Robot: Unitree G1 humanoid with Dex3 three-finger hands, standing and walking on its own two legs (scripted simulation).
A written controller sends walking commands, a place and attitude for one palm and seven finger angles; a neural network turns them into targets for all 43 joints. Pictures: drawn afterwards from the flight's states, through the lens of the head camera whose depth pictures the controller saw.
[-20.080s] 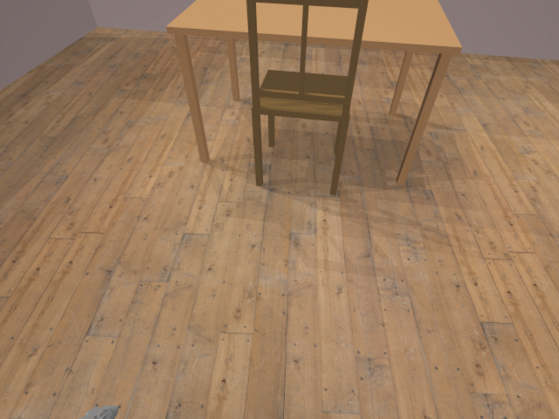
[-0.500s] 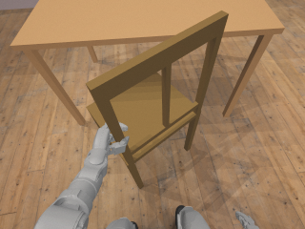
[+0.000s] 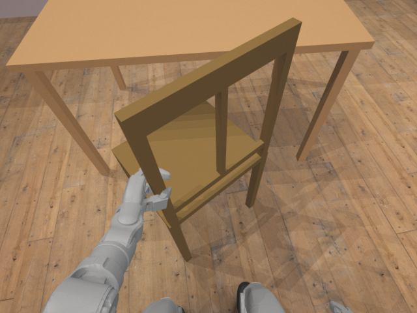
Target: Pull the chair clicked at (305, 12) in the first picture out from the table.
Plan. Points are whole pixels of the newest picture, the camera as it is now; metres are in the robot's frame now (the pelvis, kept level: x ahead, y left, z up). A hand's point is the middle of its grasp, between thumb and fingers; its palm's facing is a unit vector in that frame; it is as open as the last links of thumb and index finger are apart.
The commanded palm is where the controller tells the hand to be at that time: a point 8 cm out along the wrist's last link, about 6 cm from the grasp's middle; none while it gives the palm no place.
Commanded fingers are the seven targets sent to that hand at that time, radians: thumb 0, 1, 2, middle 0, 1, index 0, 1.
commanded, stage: step backward, pulling the chair out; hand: left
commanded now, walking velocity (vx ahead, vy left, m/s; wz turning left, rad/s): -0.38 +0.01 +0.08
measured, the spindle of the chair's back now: (221, 137) +0.51 -0.03 -0.03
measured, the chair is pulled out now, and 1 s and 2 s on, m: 0.26 0.29 0.41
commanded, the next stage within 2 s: none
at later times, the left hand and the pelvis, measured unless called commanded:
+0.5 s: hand (162, 198) +0.35 +0.11 -0.05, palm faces -0.02 -0.97 -0.23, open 6.1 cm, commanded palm +0.35 +0.16 -0.04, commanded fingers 0.00 0.90 0.90 -0.50 -1.45 -0.50 -1.45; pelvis -0.01 -0.01 +0.01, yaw +3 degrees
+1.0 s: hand (160, 211) +0.32 +0.11 -0.04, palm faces -0.08 -0.97 -0.25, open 6.2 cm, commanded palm +0.31 +0.16 -0.04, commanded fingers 0.00 0.90 0.90 -0.50 -1.45 -0.50 -1.45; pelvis -0.05 +0.00 +0.00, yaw +2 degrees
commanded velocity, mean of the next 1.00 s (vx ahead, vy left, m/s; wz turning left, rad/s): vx -0.38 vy -0.05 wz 0.03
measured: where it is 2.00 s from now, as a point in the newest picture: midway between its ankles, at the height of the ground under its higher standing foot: outside the picture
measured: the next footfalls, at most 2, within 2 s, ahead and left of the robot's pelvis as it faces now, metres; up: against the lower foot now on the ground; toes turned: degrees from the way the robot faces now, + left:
left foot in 0.56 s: -0.06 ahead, +0.15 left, +0.00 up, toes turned +6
right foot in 1.04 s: +0.05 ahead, -0.12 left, +0.00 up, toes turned -3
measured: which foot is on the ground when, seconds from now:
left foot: down 0.00-0.34, up 0.36-0.54, down 0.56-1.00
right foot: down 0.00-0.94, up 0.96-1.00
